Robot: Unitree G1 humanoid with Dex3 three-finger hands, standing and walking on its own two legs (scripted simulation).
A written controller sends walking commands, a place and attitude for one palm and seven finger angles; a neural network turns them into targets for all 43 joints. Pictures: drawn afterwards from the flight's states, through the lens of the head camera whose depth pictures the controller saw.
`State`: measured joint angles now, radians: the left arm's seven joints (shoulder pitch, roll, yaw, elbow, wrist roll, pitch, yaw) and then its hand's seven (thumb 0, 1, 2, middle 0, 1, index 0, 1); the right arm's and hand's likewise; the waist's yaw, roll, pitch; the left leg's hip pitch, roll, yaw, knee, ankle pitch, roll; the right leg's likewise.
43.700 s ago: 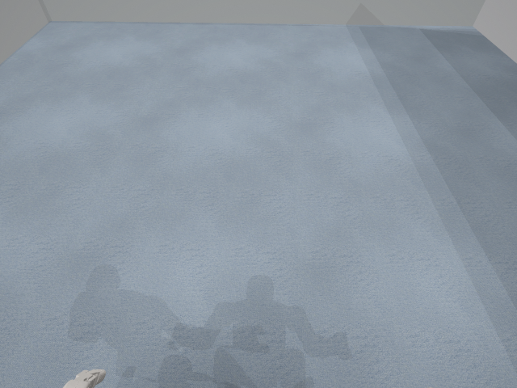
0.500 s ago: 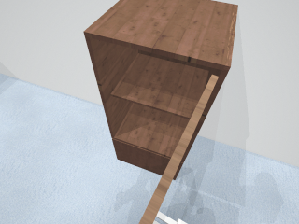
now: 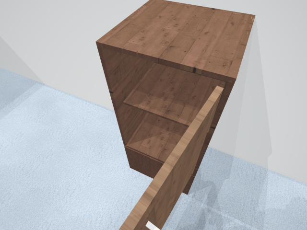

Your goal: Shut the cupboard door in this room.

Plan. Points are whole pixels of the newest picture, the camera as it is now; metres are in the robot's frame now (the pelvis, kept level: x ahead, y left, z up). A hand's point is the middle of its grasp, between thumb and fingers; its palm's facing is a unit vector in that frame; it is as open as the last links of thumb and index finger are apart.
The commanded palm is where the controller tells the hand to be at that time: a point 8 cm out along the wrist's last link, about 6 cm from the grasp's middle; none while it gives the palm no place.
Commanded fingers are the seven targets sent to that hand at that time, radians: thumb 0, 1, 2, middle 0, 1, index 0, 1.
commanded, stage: stand and wait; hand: left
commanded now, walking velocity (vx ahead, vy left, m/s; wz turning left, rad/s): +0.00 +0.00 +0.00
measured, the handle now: out of the picture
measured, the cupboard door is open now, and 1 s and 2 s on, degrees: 81 81 81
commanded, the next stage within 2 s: turn or walk to find it in 0.82 s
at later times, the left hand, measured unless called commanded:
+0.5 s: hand out of the picture +0.06 +0.27 -0.16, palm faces -0.01 -0.96 -0.29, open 7.3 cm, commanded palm none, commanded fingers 0.00 0.90 0.90 -0.20 -0.30 -0.20 -0.30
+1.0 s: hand out of the picture +0.08 +0.28 -0.15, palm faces -0.01 -0.95 -0.30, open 7.3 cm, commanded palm none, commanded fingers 0.00 0.90 0.90 -0.20 -0.30 -0.20 -0.30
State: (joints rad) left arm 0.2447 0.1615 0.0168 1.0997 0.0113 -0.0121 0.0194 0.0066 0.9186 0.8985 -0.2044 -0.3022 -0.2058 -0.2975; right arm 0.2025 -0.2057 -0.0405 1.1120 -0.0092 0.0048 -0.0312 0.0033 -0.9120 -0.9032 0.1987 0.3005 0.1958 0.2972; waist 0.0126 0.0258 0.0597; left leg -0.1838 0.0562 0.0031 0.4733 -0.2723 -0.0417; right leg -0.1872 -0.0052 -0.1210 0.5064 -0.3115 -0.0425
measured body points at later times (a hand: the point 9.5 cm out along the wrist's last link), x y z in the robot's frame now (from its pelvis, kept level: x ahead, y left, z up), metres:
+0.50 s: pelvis +0.00 +0.04 +0.01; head +0.01 +0.05 +0.46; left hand +0.06 +0.32 -0.13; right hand +0.06 -0.23 -0.13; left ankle -0.02 +0.15 -0.74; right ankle -0.02 -0.09 -0.74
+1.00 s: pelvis +0.00 +0.05 +0.01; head +0.02 +0.06 +0.46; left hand +0.08 +0.33 -0.13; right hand +0.07 -0.24 -0.12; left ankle -0.02 +0.15 -0.74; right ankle -0.02 -0.09 -0.74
